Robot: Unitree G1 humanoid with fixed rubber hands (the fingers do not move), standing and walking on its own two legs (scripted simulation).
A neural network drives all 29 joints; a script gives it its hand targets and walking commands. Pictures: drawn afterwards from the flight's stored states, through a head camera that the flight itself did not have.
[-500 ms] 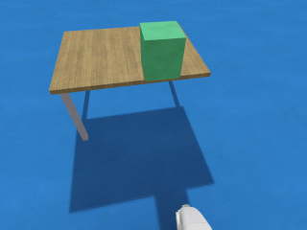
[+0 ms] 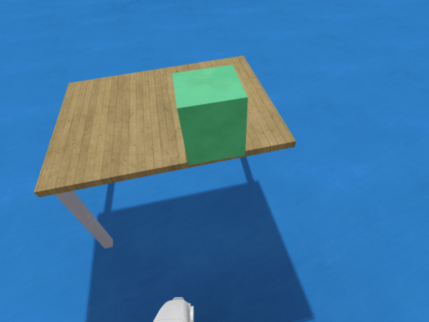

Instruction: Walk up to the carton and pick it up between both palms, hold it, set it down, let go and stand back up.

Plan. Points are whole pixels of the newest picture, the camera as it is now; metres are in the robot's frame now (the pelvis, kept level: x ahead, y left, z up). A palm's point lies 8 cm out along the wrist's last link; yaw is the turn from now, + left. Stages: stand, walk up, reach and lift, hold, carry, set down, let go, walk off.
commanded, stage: walk up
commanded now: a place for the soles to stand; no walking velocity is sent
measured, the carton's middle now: (210, 115) +0.77 +0.05 -0.10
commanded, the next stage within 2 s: none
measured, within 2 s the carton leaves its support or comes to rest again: neither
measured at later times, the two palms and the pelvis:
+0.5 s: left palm (103, 261) +0.28 +0.30 -0.13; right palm (317, 282) +0.22 -0.19 -0.13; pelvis +0.23 +0.05 +0.00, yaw +3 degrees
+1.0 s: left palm (115, 237) +0.35 +0.29 -0.14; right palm (317, 238) +0.34 -0.23 -0.15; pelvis +0.26 +0.04 -0.03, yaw +4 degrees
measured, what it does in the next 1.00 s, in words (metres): walks ahead: left foot, then right foot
